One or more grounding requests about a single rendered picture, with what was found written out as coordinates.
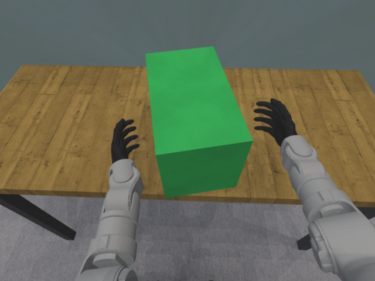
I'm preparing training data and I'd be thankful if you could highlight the left robot hand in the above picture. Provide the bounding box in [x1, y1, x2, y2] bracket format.
[111, 118, 139, 163]

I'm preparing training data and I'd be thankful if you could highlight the robot left upper arm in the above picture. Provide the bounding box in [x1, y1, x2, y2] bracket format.
[76, 265, 138, 281]

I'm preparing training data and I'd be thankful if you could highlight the carton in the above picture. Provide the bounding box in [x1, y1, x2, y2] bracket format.
[145, 46, 253, 198]

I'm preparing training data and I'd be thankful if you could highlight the left robot forearm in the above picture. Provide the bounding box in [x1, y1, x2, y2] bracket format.
[75, 159, 144, 281]

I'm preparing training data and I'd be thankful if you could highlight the right robot hand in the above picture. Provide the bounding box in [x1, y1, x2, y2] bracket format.
[254, 98, 298, 147]

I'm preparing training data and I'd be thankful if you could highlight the robot right upper arm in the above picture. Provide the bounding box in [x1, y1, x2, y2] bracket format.
[308, 211, 375, 281]

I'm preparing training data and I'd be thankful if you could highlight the table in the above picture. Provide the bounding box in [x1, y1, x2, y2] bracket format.
[0, 65, 375, 250]

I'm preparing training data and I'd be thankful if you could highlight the right robot forearm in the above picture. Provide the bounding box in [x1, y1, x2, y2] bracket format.
[279, 135, 375, 233]

